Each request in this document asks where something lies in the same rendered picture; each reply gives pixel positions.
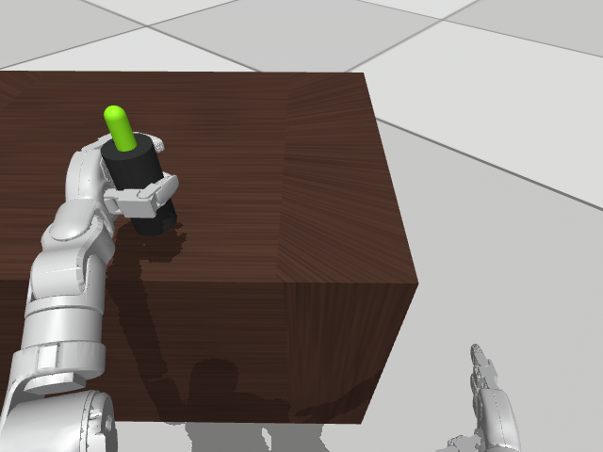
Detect left robot hand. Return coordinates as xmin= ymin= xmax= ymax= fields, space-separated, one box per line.
xmin=65 ymin=132 xmax=179 ymax=221

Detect left robot arm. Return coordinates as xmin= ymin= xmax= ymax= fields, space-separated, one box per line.
xmin=0 ymin=199 xmax=118 ymax=452

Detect right robot hand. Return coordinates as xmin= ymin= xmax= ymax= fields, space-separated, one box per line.
xmin=436 ymin=344 xmax=521 ymax=452

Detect bottle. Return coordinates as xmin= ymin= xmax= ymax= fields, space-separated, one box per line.
xmin=101 ymin=105 xmax=177 ymax=236

